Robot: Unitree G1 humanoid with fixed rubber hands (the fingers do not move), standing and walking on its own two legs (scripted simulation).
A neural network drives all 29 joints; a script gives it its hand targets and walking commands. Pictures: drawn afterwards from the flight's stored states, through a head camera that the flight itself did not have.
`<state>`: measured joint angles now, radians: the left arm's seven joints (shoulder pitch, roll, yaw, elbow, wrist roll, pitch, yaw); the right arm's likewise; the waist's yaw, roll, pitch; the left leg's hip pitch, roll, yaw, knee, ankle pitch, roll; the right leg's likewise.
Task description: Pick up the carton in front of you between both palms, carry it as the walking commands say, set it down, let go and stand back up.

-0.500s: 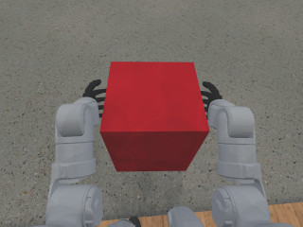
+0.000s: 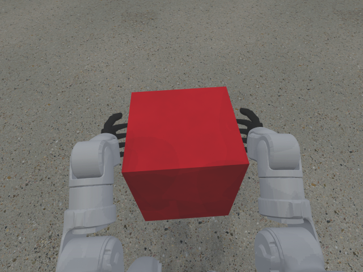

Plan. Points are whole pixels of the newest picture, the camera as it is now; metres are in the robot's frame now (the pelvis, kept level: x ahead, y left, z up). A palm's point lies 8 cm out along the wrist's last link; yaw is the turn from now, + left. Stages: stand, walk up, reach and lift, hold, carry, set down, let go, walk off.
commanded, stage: carry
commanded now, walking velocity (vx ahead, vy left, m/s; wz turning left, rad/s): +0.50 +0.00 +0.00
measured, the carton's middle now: (183, 158) +0.36 +0.01 +0.01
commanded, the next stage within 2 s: none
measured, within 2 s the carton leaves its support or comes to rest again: neither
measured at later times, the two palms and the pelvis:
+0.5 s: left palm (142, 46) +0.68 +0.13 +0.10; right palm (247, 51) +0.65 -0.17 +0.10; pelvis +0.32 +0.02 +0.02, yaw -3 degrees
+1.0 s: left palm (158, 12) +0.89 +0.10 +0.10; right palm (244, 11) +0.89 -0.20 +0.09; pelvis +0.63 -0.05 +0.02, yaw +0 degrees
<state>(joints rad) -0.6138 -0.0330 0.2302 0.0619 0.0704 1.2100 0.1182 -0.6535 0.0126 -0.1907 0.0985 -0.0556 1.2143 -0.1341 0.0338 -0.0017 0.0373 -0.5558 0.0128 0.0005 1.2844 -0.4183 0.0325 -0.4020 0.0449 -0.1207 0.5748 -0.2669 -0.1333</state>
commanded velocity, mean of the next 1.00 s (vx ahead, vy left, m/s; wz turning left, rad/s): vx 0.50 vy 0.00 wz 0.00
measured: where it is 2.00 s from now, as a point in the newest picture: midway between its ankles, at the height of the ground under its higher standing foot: (191, 103)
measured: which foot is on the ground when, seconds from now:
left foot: up 0.00-0.28, down 0.30-0.78, up 0.80-1.00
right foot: down 0.00-0.30, up 0.32-0.72, down 0.74-1.00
